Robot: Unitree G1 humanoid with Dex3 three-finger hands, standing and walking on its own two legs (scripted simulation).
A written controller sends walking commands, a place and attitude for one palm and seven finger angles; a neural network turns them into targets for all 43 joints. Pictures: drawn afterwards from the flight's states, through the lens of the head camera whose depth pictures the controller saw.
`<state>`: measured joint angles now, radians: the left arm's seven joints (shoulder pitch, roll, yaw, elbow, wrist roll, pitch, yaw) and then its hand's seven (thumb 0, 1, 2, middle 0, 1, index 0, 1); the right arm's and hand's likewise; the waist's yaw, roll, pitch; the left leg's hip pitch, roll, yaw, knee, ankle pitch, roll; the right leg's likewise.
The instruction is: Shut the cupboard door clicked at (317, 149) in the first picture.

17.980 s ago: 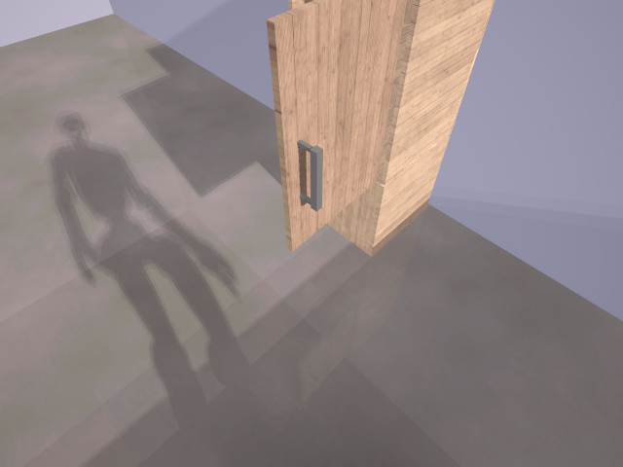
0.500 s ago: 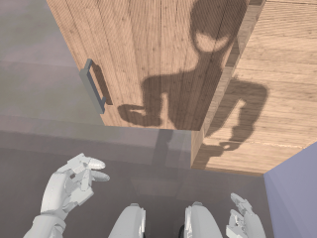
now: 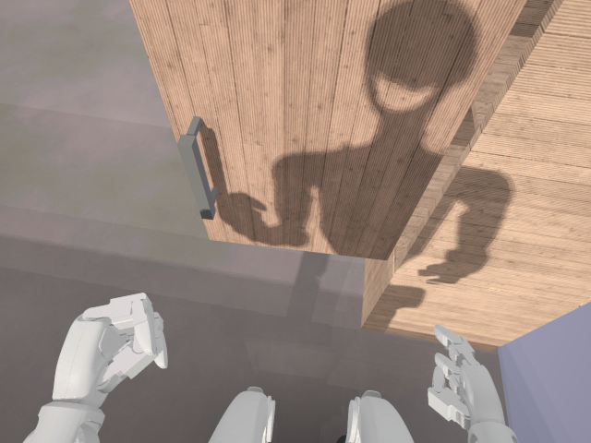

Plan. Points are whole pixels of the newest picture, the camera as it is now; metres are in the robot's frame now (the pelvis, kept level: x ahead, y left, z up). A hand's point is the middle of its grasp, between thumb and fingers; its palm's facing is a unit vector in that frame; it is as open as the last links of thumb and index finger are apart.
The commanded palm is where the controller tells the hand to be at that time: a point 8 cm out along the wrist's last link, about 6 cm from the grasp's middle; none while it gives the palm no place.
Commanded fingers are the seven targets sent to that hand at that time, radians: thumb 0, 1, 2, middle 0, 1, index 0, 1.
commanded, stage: raise the hand and make a fist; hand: left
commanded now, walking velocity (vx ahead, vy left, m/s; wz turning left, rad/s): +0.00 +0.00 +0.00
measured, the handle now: (202, 172) +0.48 +0.19 +0.04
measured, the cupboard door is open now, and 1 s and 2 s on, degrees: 93 93 93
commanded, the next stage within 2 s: bring the fist close to the handle in 0.58 s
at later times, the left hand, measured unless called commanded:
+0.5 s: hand (162, 337) +0.23 +0.18 +0.05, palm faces -0.05 -1.00 -0.03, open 3.1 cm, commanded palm +0.21 +0.23 +0.05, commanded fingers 0.00 0.90 0.90 -1.30 -1.50 -1.30 -1.50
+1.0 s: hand (190, 312) +0.27 +0.16 +0.03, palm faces -0.11 -0.99 -0.04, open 3.1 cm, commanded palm +0.26 +0.22 +0.05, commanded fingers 0.00 0.90 0.90 -1.30 -1.50 -1.30 -1.50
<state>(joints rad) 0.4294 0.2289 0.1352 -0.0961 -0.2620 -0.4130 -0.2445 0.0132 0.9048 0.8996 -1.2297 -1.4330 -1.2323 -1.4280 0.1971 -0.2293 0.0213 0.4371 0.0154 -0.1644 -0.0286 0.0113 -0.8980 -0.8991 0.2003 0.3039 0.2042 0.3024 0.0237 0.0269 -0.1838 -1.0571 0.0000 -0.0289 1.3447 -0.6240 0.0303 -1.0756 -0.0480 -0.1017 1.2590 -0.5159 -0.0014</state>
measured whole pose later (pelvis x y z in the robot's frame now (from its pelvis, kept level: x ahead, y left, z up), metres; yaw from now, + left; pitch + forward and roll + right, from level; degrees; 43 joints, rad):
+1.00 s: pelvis +0.00 -0.01 -0.01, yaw +0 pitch +21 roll -2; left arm 0.18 0.26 0.14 0.08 -0.26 -0.34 -0.30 0.01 0.90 0.90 -1.30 -1.50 -1.30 -1.50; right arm 0.22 -0.26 0.03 0.47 0.02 -0.14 -0.05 0.01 -0.90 -0.90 0.20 0.30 0.21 0.30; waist 0.00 0.03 -0.17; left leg -1.10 0.01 -0.03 1.37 -0.62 0.01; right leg -1.13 -0.04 -0.10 1.30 -0.52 -0.02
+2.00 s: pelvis +0.00 -0.01 +0.01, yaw -1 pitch +21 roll -1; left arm -0.26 0.25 0.21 0.57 -0.21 -0.45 -0.23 0.02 0.90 0.90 -1.30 -1.50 -1.30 -1.50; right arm 0.26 -0.26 0.00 0.57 0.02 -0.05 -0.02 0.01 -0.90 -0.90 0.20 0.30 0.20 0.30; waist -0.04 0.02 -0.15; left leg -1.05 0.01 0.01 1.26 -0.57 0.02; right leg -1.10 -0.04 -0.06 1.20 -0.47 -0.01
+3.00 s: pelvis -0.01 +0.00 -0.01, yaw -1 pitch +25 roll -3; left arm -0.83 0.43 0.24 1.06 -0.14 -0.44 -0.41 0.02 0.90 0.90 -1.30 -1.50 -1.30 -1.50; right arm 0.29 -0.28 0.03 0.63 0.01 -0.02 -0.02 0.01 -0.90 -0.90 0.20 0.30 0.21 0.30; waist -0.14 0.03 -0.13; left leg -1.20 0.01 -0.01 1.33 -0.57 0.03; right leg -1.23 -0.03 -0.08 1.25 -0.46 0.00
